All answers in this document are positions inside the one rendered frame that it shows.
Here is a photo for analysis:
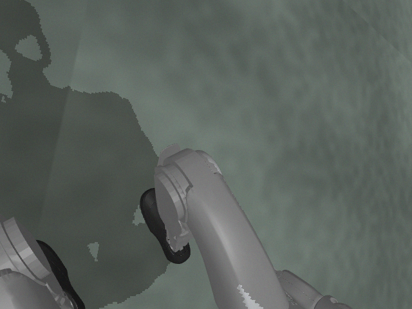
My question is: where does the right robot hand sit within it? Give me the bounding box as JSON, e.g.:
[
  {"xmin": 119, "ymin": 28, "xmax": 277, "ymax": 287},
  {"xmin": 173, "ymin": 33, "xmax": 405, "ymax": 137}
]
[{"xmin": 273, "ymin": 266, "xmax": 324, "ymax": 309}]

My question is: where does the right robot foot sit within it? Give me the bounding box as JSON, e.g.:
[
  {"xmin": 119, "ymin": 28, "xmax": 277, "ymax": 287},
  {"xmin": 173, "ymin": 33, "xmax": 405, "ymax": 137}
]
[{"xmin": 140, "ymin": 188, "xmax": 191, "ymax": 264}]

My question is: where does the left robot foot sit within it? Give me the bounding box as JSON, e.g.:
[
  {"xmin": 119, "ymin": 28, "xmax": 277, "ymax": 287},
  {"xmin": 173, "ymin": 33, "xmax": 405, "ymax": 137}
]
[{"xmin": 36, "ymin": 240, "xmax": 85, "ymax": 309}]

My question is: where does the right robot arm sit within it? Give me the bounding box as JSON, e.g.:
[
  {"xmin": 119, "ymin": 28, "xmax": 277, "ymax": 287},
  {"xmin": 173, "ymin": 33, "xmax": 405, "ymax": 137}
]
[{"xmin": 314, "ymin": 295, "xmax": 352, "ymax": 309}]

